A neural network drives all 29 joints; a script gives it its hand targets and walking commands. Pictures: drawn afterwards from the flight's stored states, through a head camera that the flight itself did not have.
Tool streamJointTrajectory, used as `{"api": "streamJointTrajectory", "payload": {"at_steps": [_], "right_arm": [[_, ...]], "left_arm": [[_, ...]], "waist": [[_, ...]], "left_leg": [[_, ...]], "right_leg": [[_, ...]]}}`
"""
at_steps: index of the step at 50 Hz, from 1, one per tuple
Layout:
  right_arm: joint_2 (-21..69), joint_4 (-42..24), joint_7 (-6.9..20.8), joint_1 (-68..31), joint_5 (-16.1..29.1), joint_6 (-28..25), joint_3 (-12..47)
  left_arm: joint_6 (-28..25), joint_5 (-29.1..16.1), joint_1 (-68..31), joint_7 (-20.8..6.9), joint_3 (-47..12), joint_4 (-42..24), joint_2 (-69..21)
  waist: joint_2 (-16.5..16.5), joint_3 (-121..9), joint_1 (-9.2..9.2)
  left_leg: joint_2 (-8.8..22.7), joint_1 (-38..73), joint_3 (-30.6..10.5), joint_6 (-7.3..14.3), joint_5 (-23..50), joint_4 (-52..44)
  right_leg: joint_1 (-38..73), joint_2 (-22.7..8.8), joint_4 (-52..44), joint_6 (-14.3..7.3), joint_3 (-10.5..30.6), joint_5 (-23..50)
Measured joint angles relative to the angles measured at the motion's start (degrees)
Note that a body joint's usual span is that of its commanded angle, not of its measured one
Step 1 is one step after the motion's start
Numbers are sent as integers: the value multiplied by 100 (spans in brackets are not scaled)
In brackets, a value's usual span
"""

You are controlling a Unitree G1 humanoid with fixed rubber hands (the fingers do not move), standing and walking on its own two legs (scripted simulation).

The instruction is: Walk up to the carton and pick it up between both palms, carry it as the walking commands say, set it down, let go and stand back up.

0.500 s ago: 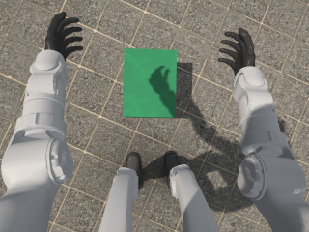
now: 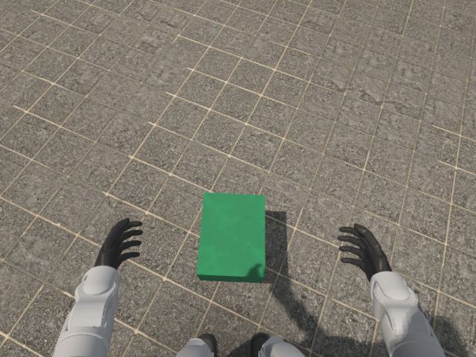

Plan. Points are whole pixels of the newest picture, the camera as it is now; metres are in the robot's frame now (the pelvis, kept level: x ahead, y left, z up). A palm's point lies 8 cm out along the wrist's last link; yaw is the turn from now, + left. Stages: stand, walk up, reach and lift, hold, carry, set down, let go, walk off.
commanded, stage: let go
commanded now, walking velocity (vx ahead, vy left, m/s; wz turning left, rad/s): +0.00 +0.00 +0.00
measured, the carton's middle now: (232, 238) +0.47 -0.01 -0.66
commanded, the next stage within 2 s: stand in 0.72 s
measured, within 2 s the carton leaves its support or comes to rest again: neither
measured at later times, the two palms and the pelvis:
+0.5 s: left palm (79, 335) +0.19 +0.23 -0.04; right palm (398, 324) +0.18 -0.23 -0.04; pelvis +0.02 +0.01 +0.03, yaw -1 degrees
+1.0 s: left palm out of the picture +0.16 +0.26 -0.07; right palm (411, 349) +0.15 -0.26 -0.08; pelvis +0.05 +0.00 +0.02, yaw -2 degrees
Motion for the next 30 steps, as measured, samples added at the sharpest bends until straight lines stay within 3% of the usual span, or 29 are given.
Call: {"api": "streamJointTrajectory", "payload": {"at_steps": [14, 30], "right_arm": [[-83, -762, 42, 2140, 23, -88, 344], [-46, -914, 74, 2183, -148, 573, 379]], "left_arm": [[-106, -51, 2389, -80, -487, -903, -82], [489, -160, 2641, -157, -681, -1147, -95]], "waist": [[98, 494, 128], [159, 948, 181]], "left_leg": [[17, 2811, 33, 60, 107, -1188], [10, 3945, 84, 94, 3, -1263]], "right_leg": [[2810, -28, -1227, 21, 102, 147], [3929, -51, -1290, 34, 122, 49]]}}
